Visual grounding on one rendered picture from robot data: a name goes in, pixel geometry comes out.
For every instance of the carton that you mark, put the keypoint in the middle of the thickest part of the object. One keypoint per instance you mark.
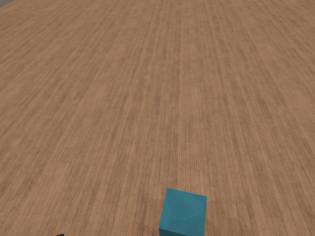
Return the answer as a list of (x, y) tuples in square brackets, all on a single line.
[(183, 214)]

